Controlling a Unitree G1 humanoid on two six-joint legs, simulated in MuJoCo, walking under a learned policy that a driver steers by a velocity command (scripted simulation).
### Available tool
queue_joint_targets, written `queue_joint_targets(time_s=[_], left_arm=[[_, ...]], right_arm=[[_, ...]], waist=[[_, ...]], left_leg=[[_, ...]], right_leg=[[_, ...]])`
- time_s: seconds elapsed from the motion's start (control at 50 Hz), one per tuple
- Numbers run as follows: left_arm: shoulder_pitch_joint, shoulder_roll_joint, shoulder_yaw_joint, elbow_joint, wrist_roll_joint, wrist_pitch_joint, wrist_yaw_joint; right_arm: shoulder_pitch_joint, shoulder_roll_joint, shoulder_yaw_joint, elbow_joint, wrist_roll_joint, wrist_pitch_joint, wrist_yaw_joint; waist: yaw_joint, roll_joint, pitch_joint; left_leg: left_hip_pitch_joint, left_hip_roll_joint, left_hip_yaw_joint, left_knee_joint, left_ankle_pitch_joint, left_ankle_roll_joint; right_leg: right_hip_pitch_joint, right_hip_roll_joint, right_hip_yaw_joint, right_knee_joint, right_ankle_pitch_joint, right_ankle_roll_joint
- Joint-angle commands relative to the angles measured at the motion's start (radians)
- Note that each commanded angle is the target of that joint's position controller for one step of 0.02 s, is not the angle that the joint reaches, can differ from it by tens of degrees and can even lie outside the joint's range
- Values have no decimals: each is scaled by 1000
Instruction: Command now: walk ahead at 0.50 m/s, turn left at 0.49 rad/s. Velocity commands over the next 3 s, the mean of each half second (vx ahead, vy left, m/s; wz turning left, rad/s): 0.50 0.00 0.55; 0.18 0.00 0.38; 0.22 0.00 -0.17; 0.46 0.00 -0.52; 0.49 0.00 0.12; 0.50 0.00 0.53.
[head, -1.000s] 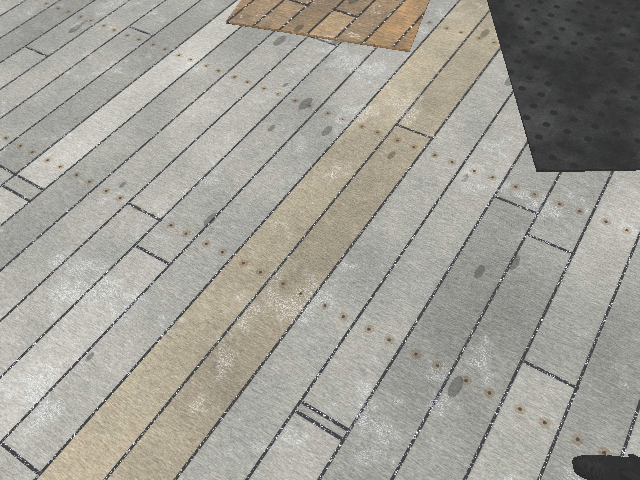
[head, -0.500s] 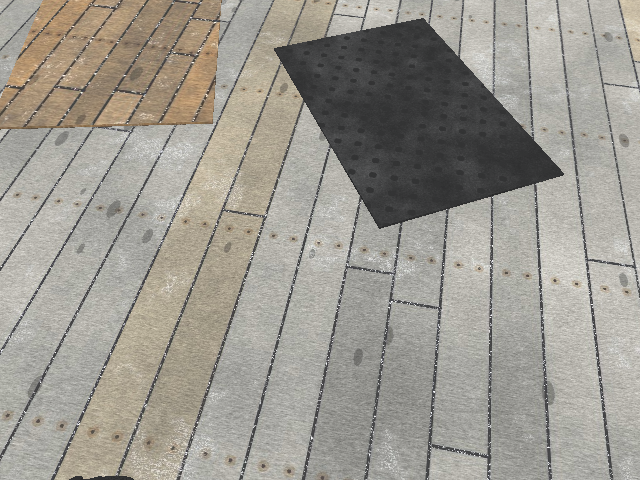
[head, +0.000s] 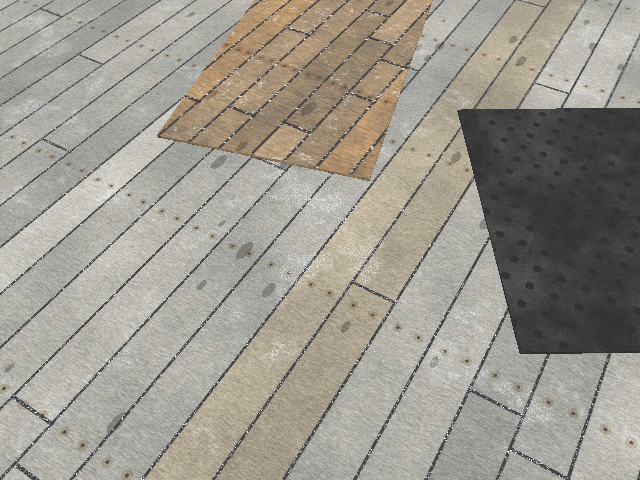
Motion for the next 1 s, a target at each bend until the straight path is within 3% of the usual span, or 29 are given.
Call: queue_joint_targets(time_s=[0.02,0.08,0.12,0.16,0.18,0.2,0.22,0.24,0.26,0.28,0.32,0.36,0.4,0.46,0.56,0.62,0.64,0.66,0.68,0.7,0.72,0.74,0.76,0.78,0.84,0.88,0.94,0.98,1.0], left_arm=[[-51,166,41,-57,-13,-8,10],[-29,186,50,-32,-30,13,10],[-40,217,58,-31,-37,28,15],[-65,218,53,-39,-45,45,20],[-42,173,34,-57,-17,38,24],[16,47,-6,-118,2,10,16],[-65,130,3,-123,-30,-30,0],[-149,158,9,-149,-62,-48,-8],[-163,139,4,-146,-42,-59,0],[-163,142,11,-137,-9,-55,10],[-132,152,19,-135,-3,-33,7],[-140,123,13,-135,5,-14,6],[-213,96,2,-158,7,-7,6],[-319,70,-12,-183,0,-11,-3],[-383,106,1,-209,-4,-26,-22],[-271,134,18,-182,3,-35,-20],[-196,170,27,-177,19,-38,-13],[-126,223,32,-179,36,-30,-6],[-78,223,35,-148,15,-8,-13],[-133,151,19,-179,0,4,-13],[-183,103,1,-193,2,17,-9],[-222,85,-11,-191,10,28,-10],[-255,72,-20,-184,14,34,-9],[-273,96,-15,-170,19,37,-10],[-282,100,-11,-140,15,41,-11],[-269,124,-4,-124,0,47,-10],[-273,136,-7,-107,-12,63,-11],[-252,96,-26,-85,-15,64,-16],[-225,66,-40,-75,-1,58,-22]], right_arm=[[-87,-22,5,-89,-1,-8,20],[-135,-41,-2,-126,-1,-5,33],[-94,-71,-19,-135,-2,0,36],[156,-151,-69,-77,4,6,24],[306,-247,-105,-43,8,18,2],[233,-333,-113,-74,15,11,-3],[245,-248,-84,-102,4,-6,7],[232,-188,-68,-91,-4,-21,9],[193,-169,-61,-89,-1,-34,11],[126,-126,-49,-96,-2,-34,6],[68,-117,-44,-126,-18,-38,-3],[85,-126,-47,-121,-8,-41,-14],[114,-155,-55,-110,-6,-39,-28],[151,-157,-56,-98,-1,-31,-39],[214,-155,-60,-71,3,5,-56],[141,-134,-57,-108,2,17,-66],[134,-89,-43,-130,-5,14,-64],[241,-28,-26,-136,-28,12,-64],[396,-73,-22,-131,-3,9,-58],[378,-154,-42,-97,6,20,-59],[263,-178,-50,-110,6,37,-63],[206,-169,-51,-117,-2,54,-69],[168,-150,-49,-132,-12,67,-74],[185,-110,-38,-136,-7,74,-71],[195,-46,-14,-121,-19,65,-68],[164,-51,-9,-123,-23,62,-62],[147,-65,-12,-116,-22,71,-51],[122,-69,-11,-121,-38,72,-47],[109,-106,-14,-141,-51,71,-52]], waist=[[-8,-74,64],[-6,-83,72],[-47,-115,18],[-190,-102,-121],[-239,21,-210],[-114,265,-298],[-181,109,-373],[-187,60,-247],[-144,-28,-148],[-102,-49,-124],[-55,4,-95],[-49,-20,-71],[-70,-16,-41],[-113,20,-22],[-127,58,-45],[-49,84,-91],[-17,37,-181],[-48,-178,-311],[-90,-393,-433],[-73,-242,-368],[-49,-163,-257],[-55,-110,-191],[-69,-92,-135],[-97,-155,-99],[-100,-183,-136],[-81,-184,-176],[-88,-169,-160],[-98,-148,-113],[-85,-82,-113]], left_leg=[[23,7,27,-109,57,23],[15,-16,67,-166,-36,63],[122,-80,129,-170,-142,102],[471,-177,169,-239,-133,164],[771,-59,-53,-265,-114,225],[1040,181,-663,-428,-344,429],[1067,222,-785,-542,-428,421],[983,194,-637,-541,-363,372],[835,141,-495,-513,-137,331],[730,107,-415,-530,-104,304],[584,83,-383,-571,7,318],[514,51,-302,-585,90,310],[469,26,-261,-596,87,292],[430,-22,-223,-586,-12,242],[500,-23,-297,-422,126,181],[531,-52,-350,-253,158,125],[473,-107,-309,-88,84,84],[271,-219,-193,192,-443,21],[90,-239,-151,434,-731,-16],[52,-176,-179,529,-644,-47],[30,-154,-130,547,-574,-65],[46,-132,-110,510,-532,-71],[90,-110,-107,450,-504,-68],[160,-99,-83,362,-489,-68],[306,-99,-20,100,-455,-72],[372,-90,-8,-26,-360,-65],[479,-100,15,-209,-231,-33],[590,-93,-1,-376,-129,13],[645,2,-109,-415,-62,52]], right_leg=[[-43,-297,60,-107,292,-148],[62,-322,28,-40,401,-125],[99,-319,-2,95,728,-101],[11,-263,-50,449,872,-51],[-243,-216,-54,767,526,4],[-674,16,69,1130,-312,70],[-775,-8,298,1195,-336,41],[-829,-50,293,1167,-258,14],[-785,-94,293,1063,-186,3],[-730,-126,291,971,-130,4],[-625,-139,302,900,-90,25],[-601,-130,275,805,-55,50],[-611,-112,262,664,63,76],[-549,-66,259,441,257,84],[-451,14,273,271,293,59],[-314,2,271,179,309,8],[-130,-97,328,182,467,-40],[158,-334,552,264,875,-148],[298,-517,877,238,754,-313],[206,-458,846,192,526,-294],[102,-388,689,176,426,-246],[-12,-335,606,150,377,-224],[-122,-295,543,112,334,-211],[-216,-269,489,88,348,-211],[-248,-219,366,94,522,-217],[-223,-244,366,100,543,-227],[-259,-241,373,94,258,-208],[-351,-196,358,98,19,-131],[-404,-158,328,140,-83,-65]])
